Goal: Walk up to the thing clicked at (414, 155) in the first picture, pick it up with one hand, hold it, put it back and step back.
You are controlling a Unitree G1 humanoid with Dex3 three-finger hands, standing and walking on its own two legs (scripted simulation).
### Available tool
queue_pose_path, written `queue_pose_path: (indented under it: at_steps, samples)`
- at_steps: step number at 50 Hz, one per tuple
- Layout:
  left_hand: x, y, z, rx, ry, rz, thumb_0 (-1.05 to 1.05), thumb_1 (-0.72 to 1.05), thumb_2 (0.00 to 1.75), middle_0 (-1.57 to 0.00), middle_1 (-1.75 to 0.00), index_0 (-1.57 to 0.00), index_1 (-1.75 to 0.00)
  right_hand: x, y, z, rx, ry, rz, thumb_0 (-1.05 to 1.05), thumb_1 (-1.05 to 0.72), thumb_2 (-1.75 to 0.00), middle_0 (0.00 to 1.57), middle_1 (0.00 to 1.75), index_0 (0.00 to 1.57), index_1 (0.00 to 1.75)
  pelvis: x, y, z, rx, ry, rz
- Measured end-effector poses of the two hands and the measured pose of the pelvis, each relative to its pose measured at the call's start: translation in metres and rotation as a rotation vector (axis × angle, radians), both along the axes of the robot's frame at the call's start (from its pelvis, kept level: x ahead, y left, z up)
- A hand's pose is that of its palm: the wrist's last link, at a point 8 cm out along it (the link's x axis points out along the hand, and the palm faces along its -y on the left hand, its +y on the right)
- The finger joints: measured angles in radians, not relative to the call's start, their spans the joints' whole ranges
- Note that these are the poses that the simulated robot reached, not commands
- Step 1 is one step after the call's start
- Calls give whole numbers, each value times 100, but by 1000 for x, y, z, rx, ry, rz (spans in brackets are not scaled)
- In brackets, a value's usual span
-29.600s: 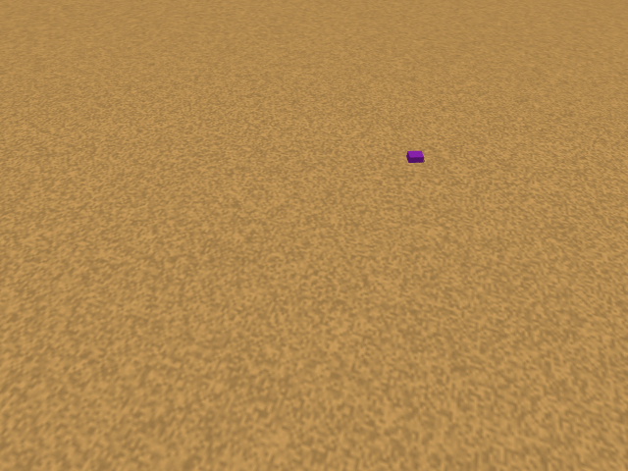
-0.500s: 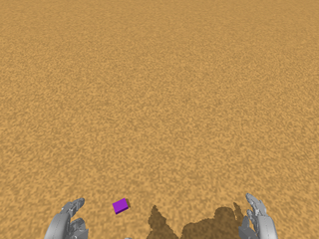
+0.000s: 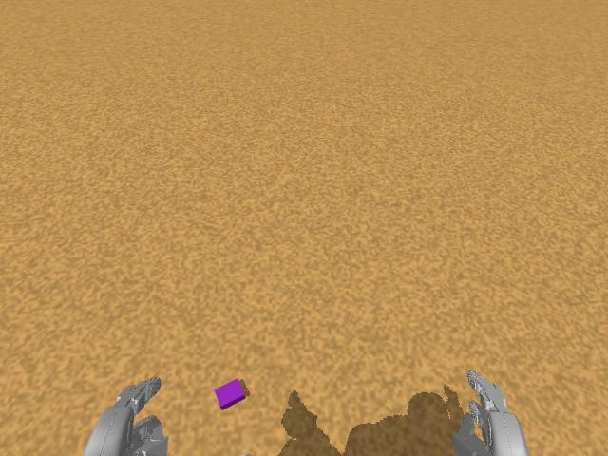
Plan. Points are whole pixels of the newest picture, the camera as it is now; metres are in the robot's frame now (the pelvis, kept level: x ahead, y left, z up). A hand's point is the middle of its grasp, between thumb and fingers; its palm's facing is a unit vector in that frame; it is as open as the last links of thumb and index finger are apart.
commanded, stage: home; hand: left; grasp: from above
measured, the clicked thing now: (230, 394) +0.42 +0.22 -0.70
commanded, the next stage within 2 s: stand in 0.22 s
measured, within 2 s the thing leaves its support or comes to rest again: neither
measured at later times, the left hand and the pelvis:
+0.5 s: hand out of the picture +0.14 +0.22 -0.09, palm faces +0.02 -0.94 -0.33, open 7.4 cm; pelvis -0.01 -0.01 +0.02, yaw +0 degrees
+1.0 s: hand out of the picture +0.02 +0.23 -0.10, palm faces +0.04 -0.94 -0.33, open 7.4 cm; pelvis -0.01 +0.00 +0.06, yaw +0 degrees
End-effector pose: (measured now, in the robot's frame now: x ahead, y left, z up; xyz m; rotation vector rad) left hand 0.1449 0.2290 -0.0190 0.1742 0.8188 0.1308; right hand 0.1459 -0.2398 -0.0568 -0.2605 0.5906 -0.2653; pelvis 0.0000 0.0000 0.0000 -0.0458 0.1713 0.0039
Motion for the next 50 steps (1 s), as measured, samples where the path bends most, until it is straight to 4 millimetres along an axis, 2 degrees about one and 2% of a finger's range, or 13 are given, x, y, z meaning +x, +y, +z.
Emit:
queue_pose_path:
  at_steps: [16,21,24,30,39,44,50]
  samples:
    - [-2,-3,-1,-1,2,4,1,91,89,-21,-30,-20,-30,-1,-3,-2,3,1,1,1,-90,-90,21,30,21,30,-2,-3,-1,2,5,1]
    - [0,14,-25,106,-12,-33,1,90,89,-21,-30,-21,-30,-9,-13,-22,-38,275,152,1,-90,-90,21,30,21,30,-10,-5,10,33,-92,-1]
    - [-13,27,-38,127,61,-14,1,91,89,-21,-30,-21,-30,-20,-25,-24,-13,369,134,1,-90,-90,21,30,21,30,-11,-6,16,47,-123,-2]
    - [-53,46,-54,134,222,44,1,91,89,-21,-30,-20,-30,-45,-41,-18,-1,472,57,1,-90,-90,21,30,21,30,-8,-3,29,47,-163,-3]
    - [-107,48,-56,108,401,103,1,91,89,-21,-30,-20,-30,-76,-39,-14,28,588,5,1,-91,-90,20,30,20,30,-5,-2,48,43,-208,1]
    - [-124,47,-52,103,451,118,1,91,89,-21,-30,-20,-30,-85,-35,-13,51,615,-3,1,-91,-90,20,30,20,30,-7,-2,56,44,-230,3]
    - [-132,48,-47,110,469,121,1,91,89,-21,-30,-21,-30,-91,-35,-12,68,628,-10,1,-91,-90,21,30,21,30,-12,-3,61,44,-245,5]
